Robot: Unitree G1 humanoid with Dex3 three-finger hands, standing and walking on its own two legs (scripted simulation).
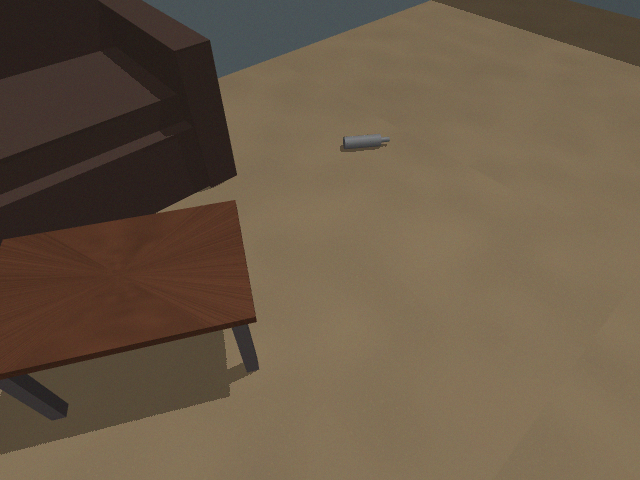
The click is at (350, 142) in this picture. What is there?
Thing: lying bottle
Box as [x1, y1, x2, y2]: [343, 134, 389, 148]
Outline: 389,137 381,137 379,134 343,137 343,146 344,148 380,145 381,141 388,141
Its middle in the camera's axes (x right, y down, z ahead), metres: +0.24 -0.55 +2.11
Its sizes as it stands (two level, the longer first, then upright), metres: 0.248 0.065 0.065
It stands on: the floor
